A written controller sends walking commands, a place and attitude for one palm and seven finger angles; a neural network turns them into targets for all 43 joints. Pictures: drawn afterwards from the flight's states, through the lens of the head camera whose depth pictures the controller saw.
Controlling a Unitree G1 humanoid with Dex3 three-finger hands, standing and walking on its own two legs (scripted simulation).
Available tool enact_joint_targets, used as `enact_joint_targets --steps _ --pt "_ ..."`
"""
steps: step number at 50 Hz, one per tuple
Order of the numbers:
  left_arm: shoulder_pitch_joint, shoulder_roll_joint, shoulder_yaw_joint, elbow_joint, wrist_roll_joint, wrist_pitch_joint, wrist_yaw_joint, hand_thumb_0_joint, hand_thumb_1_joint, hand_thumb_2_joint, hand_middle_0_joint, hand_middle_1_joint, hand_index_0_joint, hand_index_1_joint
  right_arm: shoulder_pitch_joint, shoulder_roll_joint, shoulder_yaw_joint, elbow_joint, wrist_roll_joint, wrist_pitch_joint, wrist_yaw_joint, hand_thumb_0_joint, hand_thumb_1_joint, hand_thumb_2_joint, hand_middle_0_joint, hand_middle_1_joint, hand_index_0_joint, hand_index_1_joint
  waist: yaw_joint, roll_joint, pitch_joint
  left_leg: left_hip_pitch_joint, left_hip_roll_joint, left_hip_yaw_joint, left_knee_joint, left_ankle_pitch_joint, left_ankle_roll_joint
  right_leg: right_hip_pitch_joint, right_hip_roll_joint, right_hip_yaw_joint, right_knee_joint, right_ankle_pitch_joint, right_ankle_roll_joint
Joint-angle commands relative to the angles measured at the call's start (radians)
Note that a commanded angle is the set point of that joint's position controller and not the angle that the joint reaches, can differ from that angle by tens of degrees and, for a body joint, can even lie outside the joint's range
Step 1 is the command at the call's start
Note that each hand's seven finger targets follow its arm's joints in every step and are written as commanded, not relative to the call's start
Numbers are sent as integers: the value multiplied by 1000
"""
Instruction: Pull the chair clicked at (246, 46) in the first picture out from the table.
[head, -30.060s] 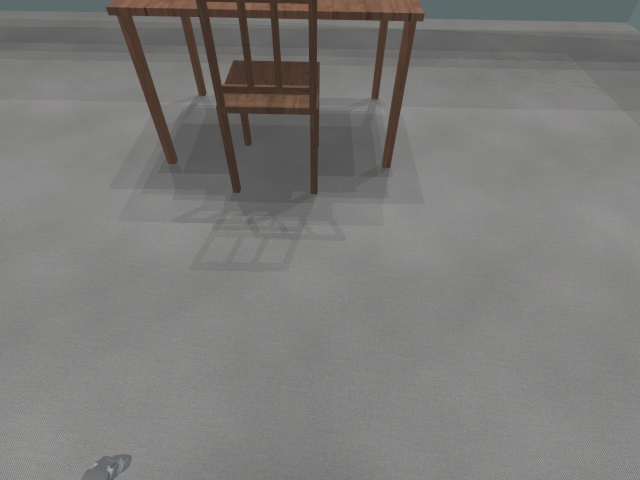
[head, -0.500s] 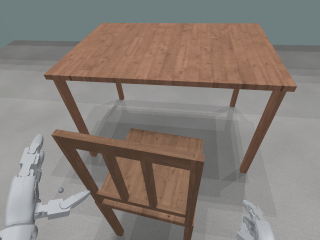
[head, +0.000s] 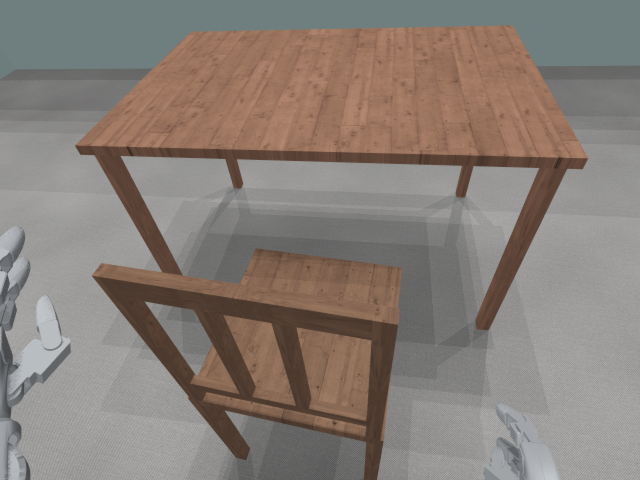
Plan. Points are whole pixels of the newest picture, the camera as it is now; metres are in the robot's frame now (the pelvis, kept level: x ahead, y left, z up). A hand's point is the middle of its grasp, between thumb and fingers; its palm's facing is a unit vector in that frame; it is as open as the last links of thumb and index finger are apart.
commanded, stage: draw the hand back to the body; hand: left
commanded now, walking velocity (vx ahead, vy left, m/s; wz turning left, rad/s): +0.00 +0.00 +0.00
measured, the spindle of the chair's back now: (230, 354) +0.31 +0.20 -0.09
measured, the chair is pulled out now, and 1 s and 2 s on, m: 0.30 0.30 0.30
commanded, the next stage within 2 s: step back with the hand held close in 0.18 s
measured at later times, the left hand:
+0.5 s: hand (49, 312) +0.21 +0.28 +0.18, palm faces +0.47 -0.74 -0.49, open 7.4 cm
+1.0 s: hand (51, 377) +0.16 +0.25 +0.17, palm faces +0.51 -0.75 -0.43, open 7.4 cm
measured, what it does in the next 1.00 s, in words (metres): shifts its weight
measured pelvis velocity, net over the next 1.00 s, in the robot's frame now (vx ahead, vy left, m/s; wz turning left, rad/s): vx -0.05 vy -0.01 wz -0.03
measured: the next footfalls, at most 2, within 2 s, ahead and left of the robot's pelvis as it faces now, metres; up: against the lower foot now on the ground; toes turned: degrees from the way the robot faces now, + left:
none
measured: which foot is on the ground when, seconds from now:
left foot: down 0.00-1.00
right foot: down 0.00-1.00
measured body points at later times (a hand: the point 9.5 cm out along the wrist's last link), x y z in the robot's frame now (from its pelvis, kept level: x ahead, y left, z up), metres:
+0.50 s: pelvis -0.01 +0.01 +0.00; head +0.02 -0.01 +0.45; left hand +0.18 +0.32 +0.21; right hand +0.17 -0.22 -0.09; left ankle -0.10 +0.12 -0.73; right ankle +0.07 -0.13 -0.73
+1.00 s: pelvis -0.05 -0.01 -0.01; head -0.05 -0.03 +0.44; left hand +0.13 +0.29 +0.19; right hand +0.11 -0.24 -0.10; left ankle -0.10 +0.12 -0.73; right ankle +0.07 -0.13 -0.73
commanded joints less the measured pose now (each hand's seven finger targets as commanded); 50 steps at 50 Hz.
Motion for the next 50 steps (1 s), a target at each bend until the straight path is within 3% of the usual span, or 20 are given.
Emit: enact_joint_targets --steps 1,5,7,10,14,15,16,17,18,22,23,25,29,34,37,39,42,44,47,50 --pt "-37 223 139 -256 15 -67 19 0 900 900 -200 -300 -200 -300 -117 -86 -27 -171 -11 -68 -2 0 -900 -900 200 300 200 300 12 -28 -141 -228 24 6 -96 354 5 320 -30 48 -30 127 -43" --pt "-36 222 140 -283 16 -63 21 0 900 900 -200 -300 -200 -300 -117 -80 -23 -166 -10 -73 -4 0 -900 -900 200 300 200 300 9 -22 -135 -215 28 2 -95 399 -5 321 -26 56 -26 173 -48" --pt "-55 218 140 -272 17 -56 20 0 900 900 -200 -300 -200 -300 -126 -80 -20 -164 -10 -71 -5 0 -900 -900 200 300 200 300 4 4 -89 -233 26 1 -101 385 -10 308 -23 64 -37 161 -53" --pt "-54 184 116 -209 12 -49 17 0 900 900 -200 -300 -200 -300 -114 -81 -20 -160 -8 -58 -6 0 -900 -900 200 300 200 300 0 -57 -45 -247 34 3 -114 346 -8 276 -20 46 -34 114 -46" --pt "-53 176 111 -177 11 -44 10 0 900 900 -200 -300 -200 -300 -115 -82 -21 -163 -8 -48 -3 0 -900 -900 200 300 200 300 -1 -58 -27 -257 34 5 -115 330 -2 266 -20 45 -39 97 -45" --pt "-100 176 90 -244 12 -52 6 0 900 900 -200 -300 -200 -300 -116 -88 -18 -172 -10 -52 1 0 -900 -900 200 300 200 300 -2 -52 -60 -238 33 1 -113 352 -2 273 -21 45 -34 111 -44" --pt "-273 357 276 -311 8 -108 12 0 900 900 -200 -300 -200 -300 -74 -115 -28 -189 -2 -31 -4 0 -900 -900 200 300 200 300 -34 -61 50 -277 54 1 -107 240 20 183 -58 184 -60 174 -51" --pt "-305 368 275 -293 21 -131 5 0 900 900 -200 -300 -200 -300 -72 -100 -21 -178 -8 -22 -10 0 -900 -900 200 300 200 300 -36 -35 34 -283 55 -19 -127 181 22 182 -76 188 -63 147 -58" --pt "-203 301 244 -218 16 -125 3 0 900 900 -200 -300 -200 -300 -92 -90 -20 -177 -8 -20 -11 0 -900 -900 200 300 200 300 -35 -49 46 -281 52 -17 -135 202 21 187 -74 178 -56 178 -60" --pt "-47 203 173 -206 17 -118 -13 0 900 900 -200 -300 -200 -300 -108 -103 -31 -197 -10 1 7 0 -900 -900 200 300 200 300 -44 8 -99 -219 69 -12 -118 441 15 279 -78 134 26 391 -39" --pt "-9 199 174 -204 21 -117 -12 0 900 900 -200 -300 -200 -300 -105 -97 -32 -202 -16 9 12 0 -900 -900 200 300 200 300 -41 -21 -124 -213 74 -12 -102 508 8 295 -82 123 38 441 -40" --pt "48 217 195 -227 27 -116 -9 0 900 900 -200 -300 -200 -300 -112 -98 -48 -211 -16 28 20 0 -900 -900 200 300 200 300 -44 -82 -182 -205 79 -17 -62 607 0 326 -95 128 57 550 -44" --pt "105 280 266 -292 26 -128 6 0 900 900 -200 -300 -200 -300 -119 -83 -55 -231 -8 51 18 0 -900 -900 200 300 200 300 -44 -98 -226 -253 84 -37 -45 596 -12 338 -109 136 92 556 -50" --pt "104 294 281 -341 23 -135 16 0 900 900 -200 -300 -200 -300 -116 -73 -57 -236 -4 55 5 0 -900 -900 200 300 200 300 -47 -2 -177 -307 108 -60 -59 574 -4 277 -82 117 139 427 -35" --pt "74 267 258 -313 24 -128 20 0 900 900 -200 -300 -200 -300 -113 -74 -57 -225 -5 47 -2 0 -900 -900 200 300 200 300 -53 49 -117 -358 135 -64 -95 472 30 238 -62 108 178 269 -22" --pt "48 246 235 -294 26 -125 24 0 900 900 -200 -300 -200 -300 -97 -81 -55 -222 -10 40 -4 0 -900 -900 200 300 200 300 -52 43 -68 -422 148 -68 -103 381 45 225 -53 110 198 203 -18" --pt "-21 217 189 -246 28 -108 28 0 900 900 -200 -300 -200 -300 -87 -84 -48 -215 -8 39 -10 0 -900 -900 200 300 200 300 -55 5 11 -513 133 -58 -113 196 52 231 -60 144 180 198 -22" --pt "-67 217 170 -244 36 -104 29 0 900 900 -200 -300 -200 -300 -63 -91 -46 -221 -10 41 -10 0 -900 -900 200 300 200 300 -55 -77 26 -527 101 -47 -77 81 45 213 -75 184 132 193 -29" --pt "-105 257 180 -233 43 -97 35 0 900 900 -200 -300 -200 -300 -57 -92 -44 -217 -14 51 -9 0 -900 -900 200 300 200 300 -56 -163 38 -445 37 -18 4 -56 42 96 -127 285 -57 -13 -47" --pt "-83 280 203 -260 50 -100 37 0 900 900 -200 -300 -200 -300 -58 -83 -29 -229 -20 63 1 0 -900 -900 200 300 200 300 -47 -231 -21 -370 7 -11 71 -105 47 44 -158 313 -192 -272 -54"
